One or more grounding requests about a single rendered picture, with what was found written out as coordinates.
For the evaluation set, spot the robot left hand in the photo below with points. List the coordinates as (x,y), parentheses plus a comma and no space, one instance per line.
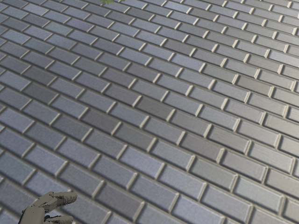
(35,214)

